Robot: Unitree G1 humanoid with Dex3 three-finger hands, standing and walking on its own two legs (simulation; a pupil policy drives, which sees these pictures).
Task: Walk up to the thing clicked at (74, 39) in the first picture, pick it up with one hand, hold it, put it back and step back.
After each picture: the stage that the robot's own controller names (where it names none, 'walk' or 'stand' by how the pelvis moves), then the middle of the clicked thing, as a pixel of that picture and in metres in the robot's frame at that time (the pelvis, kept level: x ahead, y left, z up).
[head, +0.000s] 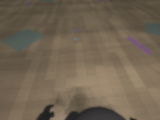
stand; (75, 41) +1.69 +0.45 -0.72
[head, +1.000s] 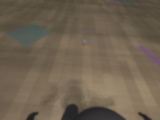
walk; (84, 43) +1.59 +0.19 -0.69
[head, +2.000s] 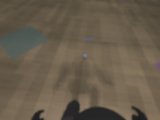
walk; (84, 57) +1.03 +0.14 -0.69
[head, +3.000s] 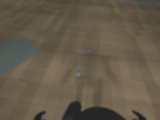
walk; (78, 76) +0.64 +0.19 -0.69
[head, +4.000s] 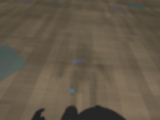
stand; (71, 92) +0.41 +0.18 -0.70
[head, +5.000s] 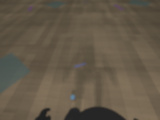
stand; (73, 98) +0.34 +0.23 -0.71
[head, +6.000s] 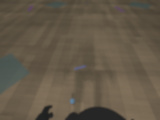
stand; (72, 102) +0.29 +0.22 -0.72
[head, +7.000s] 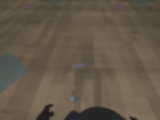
stand; (72, 99) +0.30 +0.21 -0.72
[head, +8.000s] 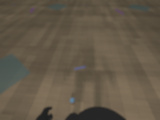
stand; (72, 101) +0.32 +0.22 -0.73
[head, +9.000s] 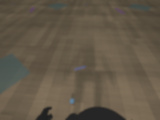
stand; (72, 102) +0.31 +0.22 -0.73
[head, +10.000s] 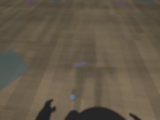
go down; (73, 97) +0.31 +0.21 -0.72
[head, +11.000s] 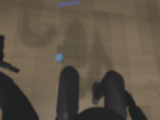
go down; (60, 58) +0.40 +0.24 -0.29
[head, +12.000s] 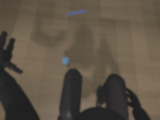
approach; (66, 62) +0.40 +0.23 -0.31
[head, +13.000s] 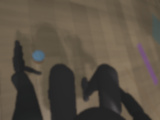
close in; (38, 57) +0.39 +0.27 -0.22
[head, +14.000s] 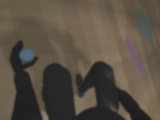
close; (27, 57) +0.38 +0.28 -0.22
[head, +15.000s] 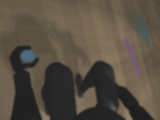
lift; (27, 57) +0.37 +0.27 -0.22
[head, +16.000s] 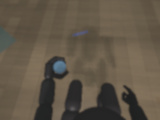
lift; (61, 69) +0.32 +0.21 -0.01
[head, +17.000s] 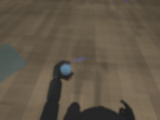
hold; (66, 73) +0.32 +0.18 +0.00
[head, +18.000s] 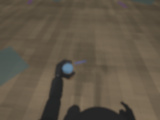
hold; (68, 72) +0.33 +0.17 +0.01
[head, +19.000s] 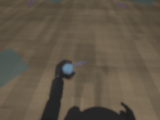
crouch; (68, 72) +0.33 +0.17 +0.02
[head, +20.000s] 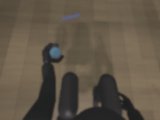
crouch; (56, 55) +0.42 +0.23 -0.10
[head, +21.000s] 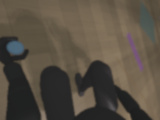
lower; (17, 51) +0.42 +0.30 -0.22
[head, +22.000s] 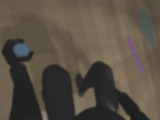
lower; (22, 52) +0.40 +0.30 -0.22
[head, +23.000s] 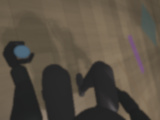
lower; (23, 54) +0.39 +0.29 -0.22
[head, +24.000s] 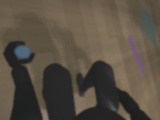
lower; (23, 54) +0.39 +0.29 -0.22
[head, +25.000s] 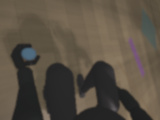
loosen; (29, 56) +0.38 +0.27 -0.22
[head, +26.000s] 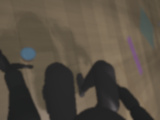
withdraw; (28, 55) +0.38 +0.27 -0.22
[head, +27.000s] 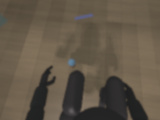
walk; (72, 63) +0.41 +0.21 -0.36
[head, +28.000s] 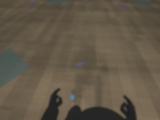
stand; (72, 98) +0.33 +0.20 -0.66
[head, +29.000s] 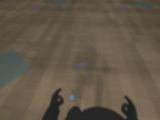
stand; (72, 98) +0.34 +0.21 -0.67
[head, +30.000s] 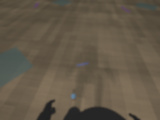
stand; (73, 97) +0.35 +0.20 -0.69
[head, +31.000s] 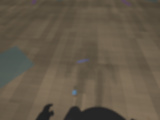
walk; (74, 93) +0.36 +0.20 -0.71
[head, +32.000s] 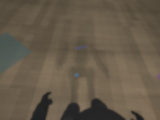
walk; (76, 76) +0.54 +0.14 -0.70
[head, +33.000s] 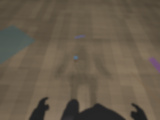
walk; (75, 59) +0.85 +0.26 -0.70
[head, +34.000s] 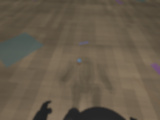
stand; (79, 62) +0.95 +0.22 -0.71
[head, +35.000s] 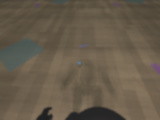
stand; (79, 64) +0.96 +0.23 -0.72
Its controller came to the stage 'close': yes
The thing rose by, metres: 0.71
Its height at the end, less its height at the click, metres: +0.00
